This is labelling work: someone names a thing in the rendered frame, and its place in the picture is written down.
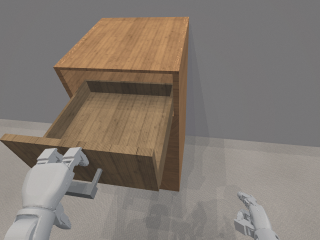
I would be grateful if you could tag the robot right hand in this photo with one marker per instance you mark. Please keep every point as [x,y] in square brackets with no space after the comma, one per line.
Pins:
[247,222]

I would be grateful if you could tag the robot left hand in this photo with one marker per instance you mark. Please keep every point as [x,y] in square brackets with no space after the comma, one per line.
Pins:
[47,182]

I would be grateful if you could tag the cabinet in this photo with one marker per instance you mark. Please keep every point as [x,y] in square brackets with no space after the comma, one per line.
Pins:
[137,49]

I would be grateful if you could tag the handle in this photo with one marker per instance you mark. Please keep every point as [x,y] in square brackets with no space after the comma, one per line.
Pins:
[85,190]

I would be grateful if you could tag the drawer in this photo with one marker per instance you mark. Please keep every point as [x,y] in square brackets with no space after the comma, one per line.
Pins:
[123,128]

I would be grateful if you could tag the robot left forearm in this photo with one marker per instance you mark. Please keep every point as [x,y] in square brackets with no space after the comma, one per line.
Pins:
[31,223]

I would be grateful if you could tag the robot right forearm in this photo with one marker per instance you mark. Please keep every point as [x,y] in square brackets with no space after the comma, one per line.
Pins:
[265,234]

